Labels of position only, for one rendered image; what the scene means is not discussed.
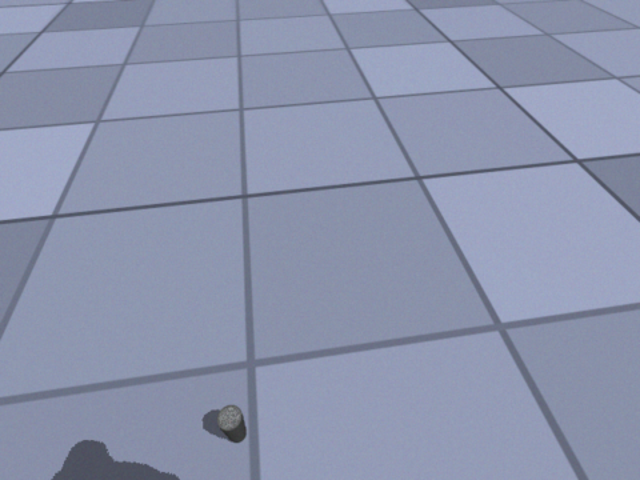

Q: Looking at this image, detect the cup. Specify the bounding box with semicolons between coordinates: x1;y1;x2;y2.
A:
217;405;246;443

